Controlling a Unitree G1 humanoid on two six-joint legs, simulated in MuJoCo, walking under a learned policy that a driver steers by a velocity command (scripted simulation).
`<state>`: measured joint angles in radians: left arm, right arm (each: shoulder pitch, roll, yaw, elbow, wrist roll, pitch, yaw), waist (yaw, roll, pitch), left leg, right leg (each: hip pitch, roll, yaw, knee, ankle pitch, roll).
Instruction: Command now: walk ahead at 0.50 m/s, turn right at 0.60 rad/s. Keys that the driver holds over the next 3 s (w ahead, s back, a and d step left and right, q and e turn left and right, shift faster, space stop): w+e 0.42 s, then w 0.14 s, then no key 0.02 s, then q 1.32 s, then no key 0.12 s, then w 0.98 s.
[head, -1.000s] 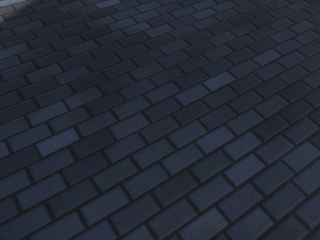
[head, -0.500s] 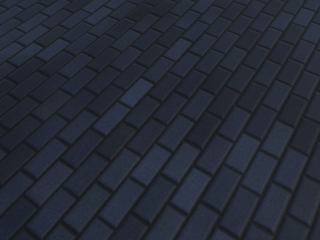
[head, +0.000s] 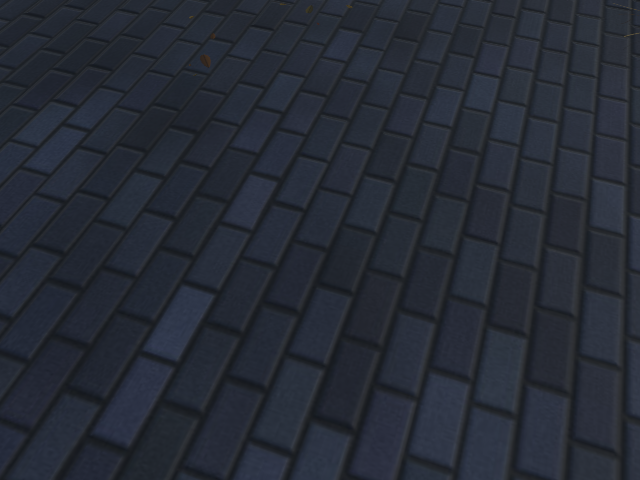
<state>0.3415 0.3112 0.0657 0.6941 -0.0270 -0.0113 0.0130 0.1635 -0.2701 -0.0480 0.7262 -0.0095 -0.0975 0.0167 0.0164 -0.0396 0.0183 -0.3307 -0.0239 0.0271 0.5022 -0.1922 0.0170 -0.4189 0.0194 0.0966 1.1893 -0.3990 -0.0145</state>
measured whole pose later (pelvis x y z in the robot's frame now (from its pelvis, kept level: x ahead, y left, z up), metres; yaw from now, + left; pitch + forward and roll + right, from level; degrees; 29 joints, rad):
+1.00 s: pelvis +0.48 -0.12 -0.01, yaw -12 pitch +2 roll -1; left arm 0.18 0.30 0.05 0.73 0.00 0.00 0.03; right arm 0.16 -0.30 -0.05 0.70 0.00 -0.03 0.03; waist -0.01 -0.01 0.06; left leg -0.45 -0.07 -0.03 0.50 -0.08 0.06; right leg -0.44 0.06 0.05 1.18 -0.50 0.03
